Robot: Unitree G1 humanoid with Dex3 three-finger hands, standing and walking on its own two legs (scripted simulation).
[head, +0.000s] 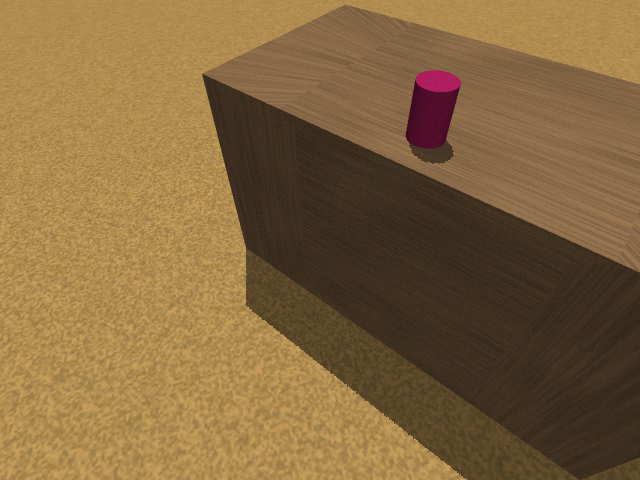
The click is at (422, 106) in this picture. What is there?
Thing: squat round
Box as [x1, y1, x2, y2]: [406, 70, 460, 148]
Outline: 448,72 430,70 422,72 416,76 406,130 406,138 408,141 416,146 432,148 441,145 445,140 460,84 459,79
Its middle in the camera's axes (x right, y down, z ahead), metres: +0.23 -0.27 +0.81
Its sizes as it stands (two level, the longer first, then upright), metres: 0.087 0.087 0.129
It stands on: a support 0.75 m high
